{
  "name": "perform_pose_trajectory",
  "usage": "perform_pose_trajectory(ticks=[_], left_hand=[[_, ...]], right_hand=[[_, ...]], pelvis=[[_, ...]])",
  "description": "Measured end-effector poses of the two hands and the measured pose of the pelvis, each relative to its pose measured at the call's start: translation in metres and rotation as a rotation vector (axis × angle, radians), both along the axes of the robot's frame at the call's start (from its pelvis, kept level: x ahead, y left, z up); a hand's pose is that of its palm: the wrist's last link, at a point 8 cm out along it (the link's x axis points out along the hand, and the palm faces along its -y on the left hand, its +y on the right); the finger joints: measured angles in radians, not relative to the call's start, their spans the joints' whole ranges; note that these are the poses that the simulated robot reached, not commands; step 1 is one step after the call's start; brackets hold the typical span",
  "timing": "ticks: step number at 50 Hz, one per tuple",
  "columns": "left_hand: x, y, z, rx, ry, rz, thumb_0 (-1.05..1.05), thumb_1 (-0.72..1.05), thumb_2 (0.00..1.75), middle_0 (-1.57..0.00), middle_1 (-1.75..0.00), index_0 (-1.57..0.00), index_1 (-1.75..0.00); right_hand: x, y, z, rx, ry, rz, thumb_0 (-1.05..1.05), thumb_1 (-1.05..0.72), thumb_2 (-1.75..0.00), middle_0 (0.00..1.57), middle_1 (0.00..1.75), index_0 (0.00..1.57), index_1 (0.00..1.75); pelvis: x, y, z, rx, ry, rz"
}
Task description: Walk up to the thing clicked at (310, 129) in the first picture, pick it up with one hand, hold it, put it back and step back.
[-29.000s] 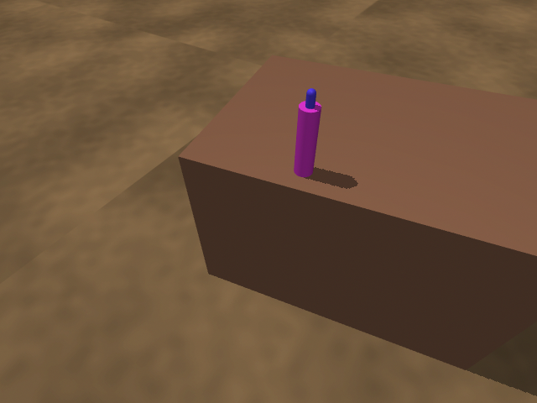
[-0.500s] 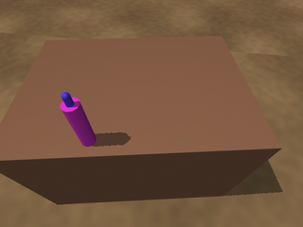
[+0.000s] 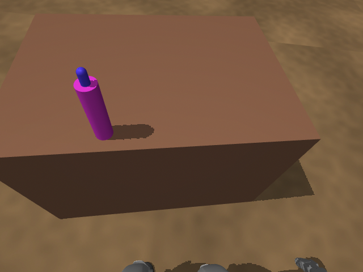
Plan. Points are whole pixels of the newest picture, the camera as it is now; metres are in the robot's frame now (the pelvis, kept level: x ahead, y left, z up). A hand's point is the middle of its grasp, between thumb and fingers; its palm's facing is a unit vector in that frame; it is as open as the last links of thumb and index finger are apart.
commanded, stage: step back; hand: left
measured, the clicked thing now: (94, 106) +0.52 +0.22 +0.01
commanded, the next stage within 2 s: none
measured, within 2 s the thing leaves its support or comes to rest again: neither
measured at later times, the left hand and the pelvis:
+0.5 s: hand out of the picture -0.01 +0.27 -0.15, palm faces +0.08 -0.92 -0.39, open 7.4 cm; pelvis -0.13 -0.01 -0.01, yaw +4 degrees
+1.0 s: hand out of the picture -0.20 +0.23 -0.13, palm faces +0.02 -0.91 -0.42, open 7.4 cm; pelvis -0.27 -0.04 +0.00, yaw +1 degrees
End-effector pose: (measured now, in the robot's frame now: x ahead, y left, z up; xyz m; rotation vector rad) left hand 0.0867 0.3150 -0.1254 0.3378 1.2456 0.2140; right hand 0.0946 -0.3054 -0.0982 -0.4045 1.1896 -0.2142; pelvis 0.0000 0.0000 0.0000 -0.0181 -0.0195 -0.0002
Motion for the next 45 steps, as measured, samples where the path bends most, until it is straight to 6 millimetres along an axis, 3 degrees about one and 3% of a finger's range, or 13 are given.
perform_pose_trajectory(ticks=[6,12,18,23,27,31,36,41,45], left_hand=[[-0.049,-0.020,0.004,0.022,0.015,0.000,0.01,0.90,0.90,-0.20,-0.30,-0.20,-0.30],[-0.094,-0.031,0.031,0.038,0.005,0.029,0.01,0.90,0.90,-0.21,-0.30,-0.21,-0.31],[-0.096,-0.020,0.040,0.071,-0.077,0.018,0.01,0.90,0.90,-0.21,-0.30,-0.21,-0.31],[-0.098,-0.005,0.024,0.053,-0.177,0.029,0.01,0.90,0.90,-0.21,-0.30,-0.20,-0.31],[-0.117,-0.008,0.016,0.008,-0.163,0.045,0.01,0.90,0.90,-0.20,-0.30,-0.20,-0.30],[-0.142,-0.014,0.018,-0.024,-0.143,0.046,0.01,0.90,0.90,-0.21,-0.30,-0.20,-0.30],[-0.183,-0.020,0.013,-0.015,-0.099,0.031,0.01,0.90,0.90,-0.21,-0.30,-0.20,-0.30],[-0.226,-0.031,0.007,0.020,-0.056,0.003,0.01,0.90,0.90,-0.21,-0.30,-0.20,-0.30],[-0.265,-0.047,0.015,0.031,-0.041,0.004,0.01,0.90,0.90,-0.21,-0.30,-0.20,-0.30]], right_hand=[[-0.014,-0.020,-0.020,0.036,-0.065,-0.003,0.00,-0.90,-0.90,0.21,0.31,0.21,0.30],[-0.045,-0.026,-0.015,0.070,-0.043,-0.015,0.00,-0.91,-0.90,0.20,0.30,0.20,0.30],[-0.085,-0.027,-0.017,0.038,0.019,0.015,0.00,-0.91,-0.90,0.20,0.30,0.20,0.30],[-0.113,-0.014,-0.020,0.001,0.057,0.059,0.00,-0.91,-0.90,0.20,0.30,0.20,0.30],[-0.132,0.000,-0.006,0.014,0.035,0.074,0.00,-0.91,-0.90,0.20,0.30,0.20,0.30],[-0.142,0.000,0.010,0.000,-0.006,0.075,0.00,-0.91,-0.90,0.21,0.31,0.21,0.30],[-0.148,-0.010,0.017,-0.011,-0.087,0.079,0.00,-0.90,-0.90,0.21,0.31,0.21,0.30],[-0.167,-0.030,0.004,0.005,-0.144,0.074,0.00,-0.90,-0.90,0.21,0.31,0.21,0.30],[-0.197,-0.045,-0.011,0.033,-0.135,0.035,0.00,-0.91,-0.90,0.20,0.30,0.20,0.30]], pelvis=[[-0.035,-0.016,-0.011,-0.014,-0.026,-0.007],[-0.057,-0.022,0.005,0.052,-0.018,-0.010],[-0.085,-0.018,0.005,0.032,0.012,0.036],[-0.115,-0.010,-0.008,0.027,-0.006,0.092],[-0.136,-0.007,-0.001,0.020,-0.026,0.082],[-0.154,-0.009,0.008,-0.010,-0.012,0.070],[-0.183,-0.017,0.006,-0.006,-0.010,0.035],[-0.217,-0.032,-0.008,0.014,-0.020,-0.007],[-0.243,-0.041,-0.009,-0.018,-0.043,0.017]])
